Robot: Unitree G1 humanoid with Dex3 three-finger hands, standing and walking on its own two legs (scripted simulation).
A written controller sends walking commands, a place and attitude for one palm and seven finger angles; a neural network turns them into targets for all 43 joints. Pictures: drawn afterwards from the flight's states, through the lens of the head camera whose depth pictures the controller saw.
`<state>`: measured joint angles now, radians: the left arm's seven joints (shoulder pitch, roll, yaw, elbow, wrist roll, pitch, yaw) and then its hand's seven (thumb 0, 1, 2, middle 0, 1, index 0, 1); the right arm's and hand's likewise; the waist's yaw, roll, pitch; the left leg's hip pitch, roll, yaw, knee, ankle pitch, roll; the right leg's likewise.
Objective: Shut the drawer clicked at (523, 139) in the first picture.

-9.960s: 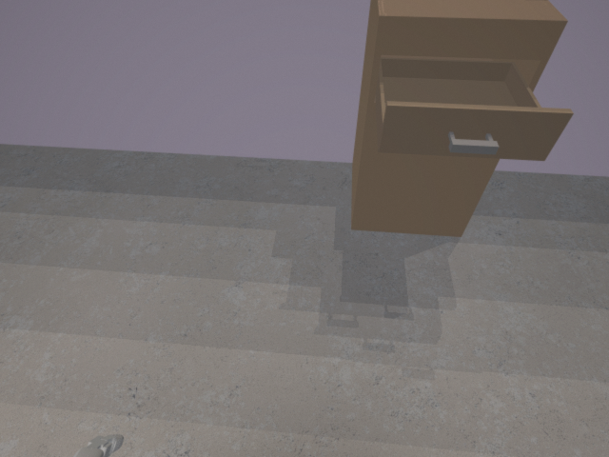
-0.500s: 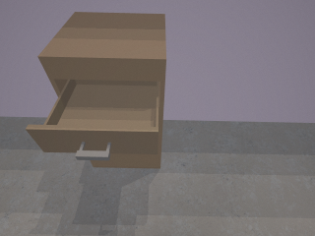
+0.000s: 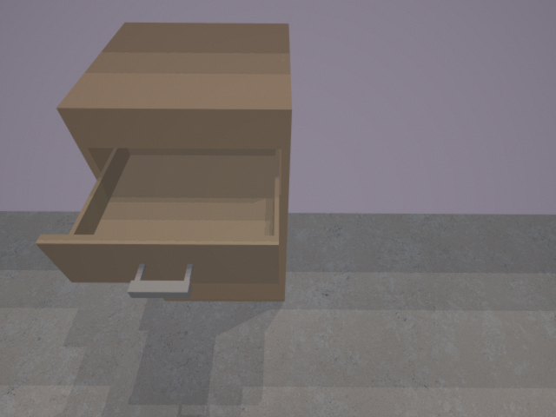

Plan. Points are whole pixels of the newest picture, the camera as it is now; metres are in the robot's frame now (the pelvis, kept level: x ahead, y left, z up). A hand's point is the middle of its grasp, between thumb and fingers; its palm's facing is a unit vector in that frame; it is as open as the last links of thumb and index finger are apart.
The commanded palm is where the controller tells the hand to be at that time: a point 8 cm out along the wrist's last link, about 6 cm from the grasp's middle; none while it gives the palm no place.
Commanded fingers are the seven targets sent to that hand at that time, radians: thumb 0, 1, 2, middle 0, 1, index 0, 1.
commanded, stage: come to a stop and stand still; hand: left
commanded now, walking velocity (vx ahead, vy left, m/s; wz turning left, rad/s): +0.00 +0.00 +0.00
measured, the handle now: (163, 279) +0.36 +0.24 -0.08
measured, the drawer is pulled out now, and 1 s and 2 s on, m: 0.26 0.26 0.26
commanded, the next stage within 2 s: look again from close up in 0.26 s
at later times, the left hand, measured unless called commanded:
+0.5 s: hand out of the picture +0.02 +0.18 -0.18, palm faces +0.02 -0.97 -0.24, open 7.3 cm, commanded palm none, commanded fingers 0.00 0.90 0.90 -0.20 -0.30 -0.20 -0.30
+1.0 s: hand out of the picture -0.01 +0.17 -0.17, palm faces +0.01 -0.98 -0.22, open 7.3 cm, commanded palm +0.09 +0.22 -0.08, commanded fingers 0.00 0.90 0.90 -0.24 -0.34 -0.24 -0.34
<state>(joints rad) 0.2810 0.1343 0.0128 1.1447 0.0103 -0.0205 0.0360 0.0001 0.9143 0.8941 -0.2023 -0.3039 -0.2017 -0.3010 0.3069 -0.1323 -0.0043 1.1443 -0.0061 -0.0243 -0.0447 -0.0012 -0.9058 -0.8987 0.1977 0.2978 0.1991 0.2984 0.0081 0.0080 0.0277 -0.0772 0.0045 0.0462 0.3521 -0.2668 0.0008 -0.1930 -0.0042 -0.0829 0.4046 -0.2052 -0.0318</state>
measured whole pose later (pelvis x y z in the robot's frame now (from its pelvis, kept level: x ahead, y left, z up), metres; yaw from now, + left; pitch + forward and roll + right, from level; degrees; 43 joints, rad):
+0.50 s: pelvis +0.00 +0.00 -0.01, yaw +0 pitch +0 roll +0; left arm 0.25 0.16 0.00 1.10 0.01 -0.03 0.04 0.00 0.91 0.89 -0.20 -0.30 -0.20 -0.30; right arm 0.25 -0.20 -0.01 1.05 -0.01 -0.02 -0.03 0.00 -0.91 -0.90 0.20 0.30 0.20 0.30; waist -0.01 0.04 0.03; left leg -0.14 0.02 0.04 0.48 -0.33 -0.01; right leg -0.23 0.01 -0.09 0.48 -0.25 -0.04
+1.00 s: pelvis -0.01 +0.00 -0.01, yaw -1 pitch -1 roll +1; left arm 0.28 0.13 -0.02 1.12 0.01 -0.01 0.04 0.00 0.92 0.89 -0.20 -0.30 -0.20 -0.30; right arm 0.33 -0.15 0.03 1.14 -0.01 -0.01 -0.02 0.00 -0.91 -0.90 0.20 0.30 0.20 0.30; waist 0.00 0.03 0.05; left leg -0.11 0.00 0.05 0.44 -0.30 0.00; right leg -0.23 -0.01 -0.07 0.49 -0.24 -0.04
